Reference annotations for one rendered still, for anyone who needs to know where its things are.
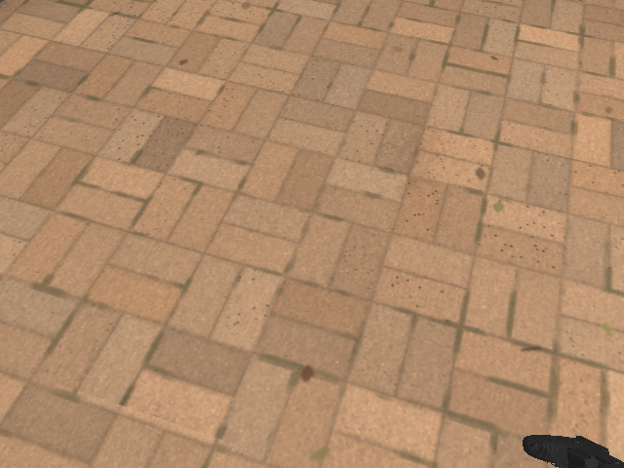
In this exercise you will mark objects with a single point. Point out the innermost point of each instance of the right robot hand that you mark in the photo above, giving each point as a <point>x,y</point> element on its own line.
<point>568,452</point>

